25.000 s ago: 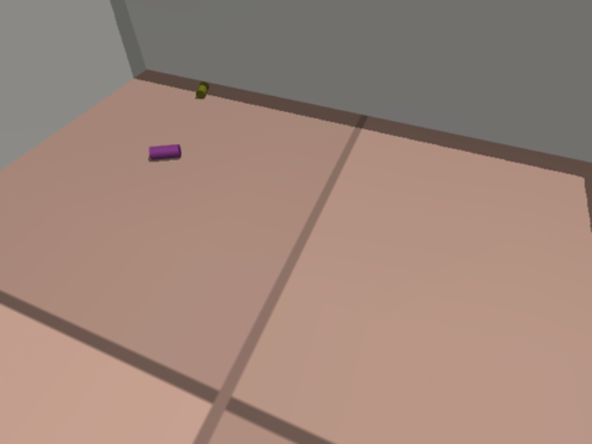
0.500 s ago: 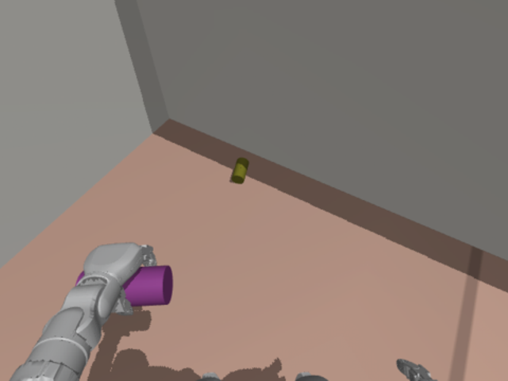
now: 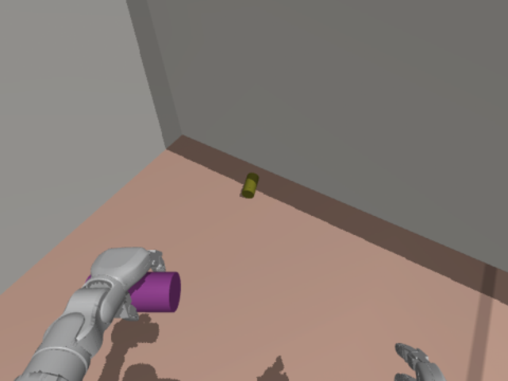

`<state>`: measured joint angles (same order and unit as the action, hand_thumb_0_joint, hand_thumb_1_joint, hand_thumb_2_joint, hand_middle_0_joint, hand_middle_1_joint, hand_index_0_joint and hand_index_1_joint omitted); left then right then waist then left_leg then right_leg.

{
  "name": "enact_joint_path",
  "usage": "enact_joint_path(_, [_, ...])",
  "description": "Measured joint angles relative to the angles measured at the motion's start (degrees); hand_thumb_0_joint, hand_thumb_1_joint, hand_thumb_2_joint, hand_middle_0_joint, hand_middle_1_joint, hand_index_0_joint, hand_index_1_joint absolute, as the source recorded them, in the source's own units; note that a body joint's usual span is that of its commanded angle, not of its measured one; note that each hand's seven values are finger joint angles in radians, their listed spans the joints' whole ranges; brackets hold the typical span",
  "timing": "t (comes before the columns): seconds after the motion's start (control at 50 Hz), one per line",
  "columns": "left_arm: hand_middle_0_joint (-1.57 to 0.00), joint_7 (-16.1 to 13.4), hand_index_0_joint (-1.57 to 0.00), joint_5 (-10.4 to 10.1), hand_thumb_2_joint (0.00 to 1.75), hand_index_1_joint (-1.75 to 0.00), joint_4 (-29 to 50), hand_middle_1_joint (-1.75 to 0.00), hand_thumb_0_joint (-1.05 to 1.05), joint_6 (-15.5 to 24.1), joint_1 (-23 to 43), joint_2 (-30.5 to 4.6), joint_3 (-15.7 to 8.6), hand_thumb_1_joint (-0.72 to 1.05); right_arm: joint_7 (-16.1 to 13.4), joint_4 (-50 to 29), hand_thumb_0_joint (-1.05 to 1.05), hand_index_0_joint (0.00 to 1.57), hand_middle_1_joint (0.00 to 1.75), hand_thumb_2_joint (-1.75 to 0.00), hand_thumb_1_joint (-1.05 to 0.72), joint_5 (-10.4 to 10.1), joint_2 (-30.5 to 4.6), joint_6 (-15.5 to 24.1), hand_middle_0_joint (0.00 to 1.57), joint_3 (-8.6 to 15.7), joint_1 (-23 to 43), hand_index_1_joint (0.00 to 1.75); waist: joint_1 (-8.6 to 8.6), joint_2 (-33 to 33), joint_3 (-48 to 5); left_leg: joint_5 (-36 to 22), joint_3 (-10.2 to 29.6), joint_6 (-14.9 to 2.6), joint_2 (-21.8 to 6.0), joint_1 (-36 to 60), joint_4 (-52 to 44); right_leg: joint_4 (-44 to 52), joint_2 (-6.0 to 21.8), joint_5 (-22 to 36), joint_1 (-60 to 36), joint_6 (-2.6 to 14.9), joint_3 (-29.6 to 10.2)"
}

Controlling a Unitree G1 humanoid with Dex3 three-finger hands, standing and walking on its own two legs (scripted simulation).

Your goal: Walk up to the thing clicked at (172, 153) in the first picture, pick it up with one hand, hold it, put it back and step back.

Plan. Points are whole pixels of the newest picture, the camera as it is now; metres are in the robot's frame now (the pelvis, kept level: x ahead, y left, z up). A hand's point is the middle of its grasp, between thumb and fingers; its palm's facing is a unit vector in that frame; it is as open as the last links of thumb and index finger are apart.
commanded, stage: hold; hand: left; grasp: from above
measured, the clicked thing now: (134, 291) +0.31 +0.23 -0.08
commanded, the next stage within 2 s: crouch in 1.40 s
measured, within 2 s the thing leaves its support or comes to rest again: neither
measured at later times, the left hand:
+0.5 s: hand (133, 292) +0.29 +0.21 -0.03, palm faces -0.46 -0.02 -0.89, open 9.9 cm
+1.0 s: hand (136, 295) +0.28 +0.20 -0.01, palm faces -0.46 -0.02 -0.89, open 9.9 cm
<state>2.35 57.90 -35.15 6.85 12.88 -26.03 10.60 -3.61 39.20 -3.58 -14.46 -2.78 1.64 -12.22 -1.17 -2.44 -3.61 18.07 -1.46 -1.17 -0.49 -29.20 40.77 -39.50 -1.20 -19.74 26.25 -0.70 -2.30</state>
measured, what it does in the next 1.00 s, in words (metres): stands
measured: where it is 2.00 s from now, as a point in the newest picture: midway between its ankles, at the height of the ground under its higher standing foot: outside the picture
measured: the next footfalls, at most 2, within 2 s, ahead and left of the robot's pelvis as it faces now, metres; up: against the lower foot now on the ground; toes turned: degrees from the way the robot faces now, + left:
none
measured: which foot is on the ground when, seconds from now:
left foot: down 0.00-1.00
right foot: down 0.00-1.00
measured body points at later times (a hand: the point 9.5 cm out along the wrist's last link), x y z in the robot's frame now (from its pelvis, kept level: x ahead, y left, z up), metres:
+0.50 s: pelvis +0.00 -0.01 +0.01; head +0.02 -0.03 +0.46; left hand +0.30 +0.21 +0.02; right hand +0.14 -0.27 -0.11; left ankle +0.03 +0.10 -0.72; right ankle +0.00 -0.13 -0.72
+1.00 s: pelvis -0.01 -0.01 +0.02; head +0.01 -0.04 +0.47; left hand +0.29 +0.20 +0.04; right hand +0.15 -0.27 -0.10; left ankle +0.03 +0.10 -0.72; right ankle +0.00 -0.13 -0.72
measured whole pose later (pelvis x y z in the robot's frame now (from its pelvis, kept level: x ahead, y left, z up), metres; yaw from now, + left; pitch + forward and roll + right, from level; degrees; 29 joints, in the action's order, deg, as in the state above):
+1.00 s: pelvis -0.01 -0.01 +0.02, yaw +0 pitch +1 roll +0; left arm 4.5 56.9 -29.1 5.7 9.7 -25.0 12.2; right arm -4.7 38.2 -4.5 -14.7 -4.8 0.9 -9.4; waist 0.0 -3.1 -0.4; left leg 12.8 -1.5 -0.3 -0.5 -18.5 30.0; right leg -31.1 -1.1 -15.5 16.7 0.2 -2.4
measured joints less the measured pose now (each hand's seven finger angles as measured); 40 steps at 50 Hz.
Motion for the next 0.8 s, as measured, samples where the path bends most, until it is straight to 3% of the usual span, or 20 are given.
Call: enact_joint_path(0.8, [-0.65,2.28,-0.67,-1.32,0.49,-0.59,6.07,-0.6,-0.01,-1.04,-3.32,0.78,1.22,0.03,-0.95,-1.29,0.01,0.2,0.29,-0.9,-0.9,-0.78,-0.4,-1.56,0.2,-0.52,2.03,0.3,0.94,-0.67,2.75,-4.51,-0.09,0.84,-0.04,9.22,-9.1,7.08,-0.03,3.57,-8.15,0.84,-0.18])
